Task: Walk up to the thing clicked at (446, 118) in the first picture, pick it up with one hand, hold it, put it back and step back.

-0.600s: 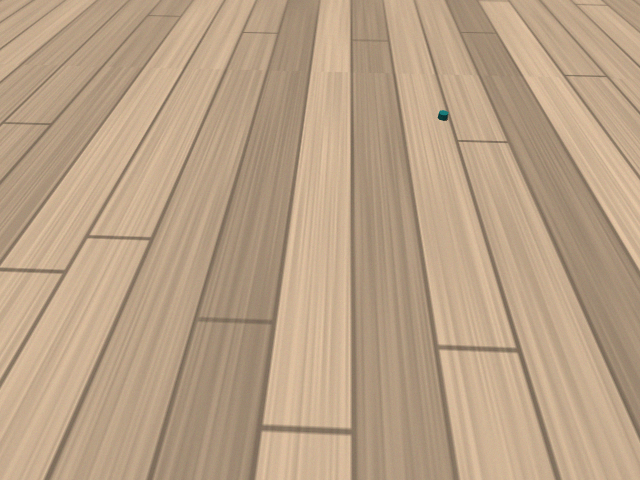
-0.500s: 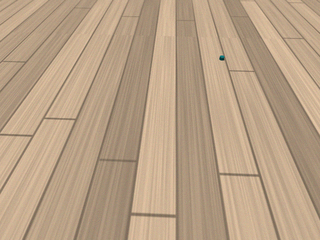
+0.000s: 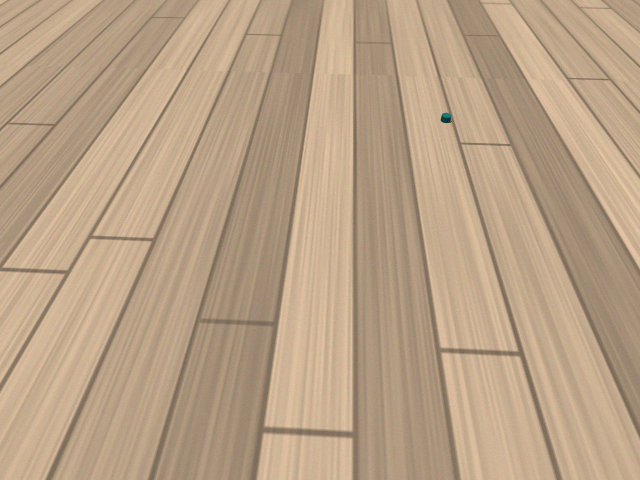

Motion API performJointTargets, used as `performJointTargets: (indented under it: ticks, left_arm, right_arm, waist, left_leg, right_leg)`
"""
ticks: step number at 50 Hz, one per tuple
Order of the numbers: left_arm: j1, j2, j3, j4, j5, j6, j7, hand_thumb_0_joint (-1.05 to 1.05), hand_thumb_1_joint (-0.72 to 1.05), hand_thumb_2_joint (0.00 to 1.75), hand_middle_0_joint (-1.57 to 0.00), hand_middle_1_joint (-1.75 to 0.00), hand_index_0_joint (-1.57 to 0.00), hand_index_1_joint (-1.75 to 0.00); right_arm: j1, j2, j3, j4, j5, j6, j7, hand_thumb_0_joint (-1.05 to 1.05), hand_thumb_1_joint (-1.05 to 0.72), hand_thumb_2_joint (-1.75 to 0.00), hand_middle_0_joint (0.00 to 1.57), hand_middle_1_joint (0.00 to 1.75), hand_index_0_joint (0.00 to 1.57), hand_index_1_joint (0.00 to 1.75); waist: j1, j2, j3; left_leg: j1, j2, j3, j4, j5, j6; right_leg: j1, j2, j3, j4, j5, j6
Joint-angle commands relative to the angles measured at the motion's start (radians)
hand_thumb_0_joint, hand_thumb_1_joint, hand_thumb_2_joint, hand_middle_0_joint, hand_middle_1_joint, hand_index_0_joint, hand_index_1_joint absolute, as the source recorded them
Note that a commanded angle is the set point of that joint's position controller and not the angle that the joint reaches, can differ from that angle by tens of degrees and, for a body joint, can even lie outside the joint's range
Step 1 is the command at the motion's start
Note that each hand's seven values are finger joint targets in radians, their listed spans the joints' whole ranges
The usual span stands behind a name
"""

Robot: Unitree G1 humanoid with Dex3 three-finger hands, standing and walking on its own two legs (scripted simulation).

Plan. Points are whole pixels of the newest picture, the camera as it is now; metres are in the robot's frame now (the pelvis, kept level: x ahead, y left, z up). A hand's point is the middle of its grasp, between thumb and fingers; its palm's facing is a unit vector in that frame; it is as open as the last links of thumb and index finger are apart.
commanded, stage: stand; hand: left
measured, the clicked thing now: (445, 117) +2.07 -0.69 -0.77
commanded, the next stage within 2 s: walk up in 0.52 s
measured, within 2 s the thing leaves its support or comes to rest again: neither
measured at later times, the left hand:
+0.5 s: hand out of the picture +0.07 +0.25 -0.16, palm faces -0.03 -0.94 -0.34, open 7.4 cm
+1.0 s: hand (236, 407) +0.26 +0.14 -0.13, palm faces -0.17 -0.90 -0.41, open 7.4 cm
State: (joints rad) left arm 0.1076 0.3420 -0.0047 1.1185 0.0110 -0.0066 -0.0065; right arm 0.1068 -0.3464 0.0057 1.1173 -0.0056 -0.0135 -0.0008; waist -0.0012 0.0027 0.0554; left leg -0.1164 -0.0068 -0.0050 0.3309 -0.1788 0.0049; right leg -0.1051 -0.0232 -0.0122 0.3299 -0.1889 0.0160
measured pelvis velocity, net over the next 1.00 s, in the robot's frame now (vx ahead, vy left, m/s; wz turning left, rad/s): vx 0.12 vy -0.12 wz -0.23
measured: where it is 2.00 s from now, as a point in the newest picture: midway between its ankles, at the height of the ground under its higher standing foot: (418, 345)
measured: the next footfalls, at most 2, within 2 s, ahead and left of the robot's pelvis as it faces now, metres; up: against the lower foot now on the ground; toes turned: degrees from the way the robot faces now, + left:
right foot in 0.86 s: +0.17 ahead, -0.26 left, +0.00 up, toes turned -18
left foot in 1.30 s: +0.49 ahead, -0.08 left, +0.00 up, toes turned -12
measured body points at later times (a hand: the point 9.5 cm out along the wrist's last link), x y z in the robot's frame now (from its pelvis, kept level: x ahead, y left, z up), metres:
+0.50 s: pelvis +0.00 +0.00 +0.00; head +0.01 +0.00 +0.45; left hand +0.07 +0.30 -0.13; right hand +0.08 -0.30 -0.13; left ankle +0.00 +0.12 -0.75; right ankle +0.00 -0.13 -0.75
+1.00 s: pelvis +0.12 -0.12 -0.02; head +0.10 -0.15 +0.42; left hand +0.27 +0.19 -0.10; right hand +0.12 -0.48 -0.14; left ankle +0.09 +0.03 -0.68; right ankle +0.13 -0.24 -0.75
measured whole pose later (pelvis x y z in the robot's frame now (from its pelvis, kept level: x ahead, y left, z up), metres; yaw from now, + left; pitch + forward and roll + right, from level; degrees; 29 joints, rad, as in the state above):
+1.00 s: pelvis +0.12 -0.12 -0.02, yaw -13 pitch -3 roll +0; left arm 0.23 0.41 0.09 0.95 0.01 -0.05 -0.10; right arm 0.20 -0.50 -0.08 1.00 -0.02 -0.04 0.05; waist 0.03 0.09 0.02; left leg -0.35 0.10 0.03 1.11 -0.39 0.02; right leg -0.30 -0.03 -0.07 0.63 -0.28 -0.02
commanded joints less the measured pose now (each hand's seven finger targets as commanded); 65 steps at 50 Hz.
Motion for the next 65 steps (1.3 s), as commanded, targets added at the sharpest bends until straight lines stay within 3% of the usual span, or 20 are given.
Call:
performJointTargets:
  ticks: [1,25,26,27,28,29,32,38,40,42,43,44,45,46,49,51,56,62,64,65]
  left_arm:
    - [-0.032,0.210,0.044,-0.053,-0.001,-0.024,0.015,0.00,0.90,0.90,-0.20,-0.30,-0.20,-0.30]
    - [-0.027,0.214,0.042,-0.055,-0.002,-0.025,0.016,0.00,0.90,0.90,-0.20,-0.30,-0.20,-0.30]
    - [-0.019,0.330,0.127,-0.166,0.024,-0.026,-0.035,0.00,0.90,0.90,-0.20,-0.30,-0.20,-0.30]
    - [-0.120,0.293,0.117,-0.189,0.022,-0.016,-0.056,0.00,0.90,0.90,-0.20,-0.30,-0.20,-0.30]
    - [-0.213,0.250,0.112,-0.237,0.031,-0.017,-0.071,0.00,0.90,0.90,-0.20,-0.30,-0.20,-0.30]
    - [-0.241,0.261,0.118,-0.266,0.038,-0.020,-0.076,0.00,0.90,0.90,-0.20,-0.30,-0.20,-0.30]
    - [-0.056,0.283,0.125,-0.235,0.026,-0.021,-0.107,0.00,0.90,0.90,-0.20,-0.30,-0.20,-0.30]
    - [-0.066,0.275,0.141,-0.233,0.019,-0.018,-0.149,0.00,0.90,0.90,-0.20,-0.30,-0.20,-0.30]
    - [-0.013,0.279,0.146,-0.212,0.020,-0.022,-0.142,0.00,0.90,0.90,-0.20,-0.30,-0.20,-0.30]
    - [0.115,0.288,0.156,-0.168,0.023,-0.029,-0.126,0.00,0.90,0.90,-0.20,-0.30,-0.20,-0.30]
    - [0.281,0.333,0.181,-0.120,0.026,-0.042,-0.105,0.00,0.90,0.90,-0.20,-0.30,-0.20,-0.30]
    - [0.394,0.427,0.208,-0.114,0.032,-0.052,-0.080,0.00,0.90,0.90,-0.20,-0.30,-0.20,-0.30]
    - [0.340,0.502,0.205,-0.158,0.009,-0.058,-0.076,0.00,0.90,0.90,-0.20,-0.30,-0.20,-0.30]
    - [0.213,0.512,0.201,-0.204,-0.011,-0.059,-0.073,0.00,0.90,0.90,-0.20,-0.30,-0.20,-0.30]
    - [0.090,0.416,0.172,-0.240,-0.011,-0.071,-0.055,0.00,0.90,0.90,-0.20,-0.30,-0.20,-0.30]
    - [0.080,0.374,0.157,-0.253,-0.017,-0.083,-0.057,0.00,0.90,0.90,-0.20,-0.30,-0.20,-0.30]
    - [0.119,0.375,0.155,-0.290,-0.009,-0.095,-0.059,0.00,0.90,0.90,-0.20,-0.30,-0.20,-0.30]
    - [0.121,0.368,0.143,-0.297,-0.003,-0.096,-0.057,0.00,0.90,0.90,-0.20,-0.30,-0.20,-0.30]
    - [0.105,0.348,0.132,-0.307,-0.003,-0.094,-0.052,0.00,0.90,0.90,-0.20,-0.30,-0.20,-0.30]
    - [0.148,0.293,0.115,-0.311,0.000,-0.091,-0.049,0.00,0.90,0.90,-0.20,-0.30,-0.20,-0.30]
  right_arm:
    - [-0.039,-0.214,-0.042,-0.057,-0.001,-0.022,-0.010,0.00,-0.90,-0.90,0.20,0.30,0.20,0.30]
    - [-0.029,-0.216,-0.040,-0.050,-0.002,-0.021,-0.008,0.00,-0.90,-0.90,0.20,0.30,0.20,0.30]
    - [0.043,-0.351,-0.132,-0.135,-0.031,-0.054,0.008,0.00,-0.90,-0.90,0.20,0.30,0.20,0.30]
    - [0.080,-0.377,-0.151,-0.115,-0.036,-0.064,0.013,0.00,-0.90,-0.90,0.20,0.30,0.20,0.30]
    - [0.150,-0.403,-0.172,-0.115,-0.036,-0.073,0.010,0.00,-0.90,-0.90,0.20,0.30,0.20,0.30]
    - [0.146,-0.415,-0.179,-0.139,-0.033,-0.083,0.010,0.00,-0.90,-0.90,0.20,0.30,0.20,0.30]
    - [0.054,-0.372,-0.168,-0.193,-0.035,-0.100,0.014,0.00,-0.90,-0.90,0.20,0.30,0.20,0.30]
    - [-0.004,-0.385,-0.174,-0.226,-0.047,-0.106,0.039,0.00,-0.90,-0.90,0.20,0.30,0.20,0.30]
    - [-0.024,-0.385,-0.173,-0.230,-0.044,-0.098,0.042,0.00,-0.90,-0.90,0.20,0.30,0.20,0.30]
    - [-0.047,-0.367,-0.162,-0.234,-0.040,-0.084,0.040,0.00,-0.90,-0.90,0.20,0.30,0.20,0.30]
    - [-0.034,-0.317,-0.140,-0.234,-0.046,-0.076,0.041,0.00,-0.90,-0.90,0.20,0.30,0.20,0.30]
    - [-0.019,-0.219,-0.101,-0.262,-0.040,-0.074,0.048,0.00,-0.90,-0.90,0.20,0.30,0.20,0.30]
    - [-0.039,-0.249,-0.100,-0.314,-0.015,-0.082,0.048,0.00,-0.90,-0.90,0.20,0.30,0.20,0.30]
    - [-0.079,-0.329,-0.117,-0.297,-0.017,-0.081,0.046,0.00,-0.90,-0.90,0.20,0.30,0.20,0.30]
    - [0.024,-0.334,-0.121,-0.235,-0.004,-0.077,0.063,0.00,-0.90,-0.90,0.20,0.30,0.20,0.30]
    - [0.100,-0.329,-0.129,-0.216,-0.011,-0.066,0.078,0.00,-0.90,-0.90,0.20,0.30,0.20,0.30]
    - [0.000,-0.304,-0.138,-0.287,-0.025,-0.058,0.096,0.00,-0.90,-0.90,0.20,0.30,0.20,0.30]
    - [-0.020,-0.265,-0.141,-0.311,-0.018,-0.082,0.092,0.00,-0.90,-0.90,0.20,0.30,0.20,0.30]
    - [0.169,-0.293,-0.160,-0.262,-0.024,-0.091,0.076,0.00,-0.90,-0.90,0.20,0.30,0.20,0.30]
    - [0.354,-0.350,-0.187,-0.218,-0.038,-0.099,0.062,0.00,-0.90,-0.90,0.20,0.30,0.20,0.30]
  waist:
    - [0.008,-0.009,-0.079]
    - [0.004,-0.001,-0.067]
    - [-0.033,-0.048,-0.189]
    - [-0.081,0.046,-0.089]
    - [-0.135,0.184,-0.044]
    - [-0.130,0.122,0.002]
    - [-0.021,0.085,-0.085]
    - [-0.007,0.142,0.021]
    - [0.021,0.124,-0.005]
    - [0.095,0.022,-0.045]
    - [0.181,-0.162,-0.114]
    - [0.228,-0.422,-0.103]
    - [0.175,-0.423,-0.084]
    - [0.131,-0.204,0.006]
    - [0.030,-0.136,0.024]
    - [0.009,-0.171,0.014]
    - [0.036,-0.108,0.045]
    - [0.030,-0.061,0.018]
    - [-0.070,0.023,-0.072]
    - [-0.148,0.174,-0.179]
  left_leg:
    - [0.011,0.131,-0.103,-0.047,0.137,0.026]
    - [-0.001,0.127,-0.109,-0.057,0.112,0.019]
    - [0.140,0.144,-0.113,0.035,-0.391,0.086]
    - [0.238,0.211,-0.191,-0.026,-0.559,0.123]
    - [0.260,0.381,-0.376,-0.168,-0.617,0.201]
    - [0.198,0.492,-0.448,-0.208,-0.581,0.259]
    - [0.157,0.403,-0.282,-0.224,-0.558,0.201]
    - [-0.055,0.298,0.015,-0.183,-0.406,0.157]
    - [-0.114,0.290,0.066,-0.115,-0.412,0.146]
    - [-0.202,0.251,0.140,0.099,-0.401,0.120]
    - [-0.316,0.176,0.186,0.439,-0.294,0.091]
    - [-0.561,0.048,0.198,0.804,-0.421,0.053]
    - [-0.702,-0.007,0.073,0.907,-0.410,0.013]
    - [-0.670,0.112,-0.027,0.931,-0.308,0.005]
    - [-0.531,0.172,-0.040,0.774,-0.140,0.019]
    - [-0.465,0.162,-0.015,0.693,-0.081,0.010]
    - [-0.466,0.154,0.020,0.454,-0.008,-0.035]
    - [-0.211,0.119,0.078,0.257,0.097,-0.006]
    - [0.052,0.065,0.104,0.192,0.015,0.018]
    - [0.300,0.108,0.014,0.157,-0.125,0.069]
  right_leg:
    - [0.010,-0.108,0.087,-0.051,0.112,-0.040]
    - [0.010,-0.109,0.084,-0.059,0.088,-0.038]
    - [-0.173,-0.053,0.132,0.059,-0.359,-0.069]
    - [-0.466,-0.025,0.070,0.187,-0.390,-0.052]
    - [-0.628,-0.013,0.021,0.457,-0.274,-0.035]
    - [-0.701,-0.084,0.103,0.567,-0.261,-0.036]
    - [-0.600,-0.129,0.112,0.623,-0.197,-0.029]
    - [-0.340,-0.112,-0.016,0.351,-0.086,-0.005]
    - [-0.207,-0.085,-0.076,0.337,-0.053,-0.010]
    - [-0.017,-0.038,-0.118,0.263,-0.036,-0.026]
    - [0.186,-0.001,-0.086,0.241,-0.147,-0.047]
    - [0.283,-0.120,0.192,0.052,-0.456,-0.093]
    - [0.203,-0.356,0.756,-0.247,-0.690,-0.214]
    - [0.062,-0.411,0.797,-0.272,-0.785,-0.261]
    - [-0.053,-0.263,0.456,-0.183,-0.515,-0.191]
    - [-0.091,-0.201,0.319,-0.179,-0.435,-0.179]
    - [-0.130,-0.194,0.239,-0.193,-0.398,-0.209]
    - [-0.156,-0.183,0.158,-0.101,-0.152,-0.199]
    - [-0.189,-0.136,0.096,0.196,0.128,-0.164]
    - [-0.314,-0.063,0.039,0.534,0.161,-0.121]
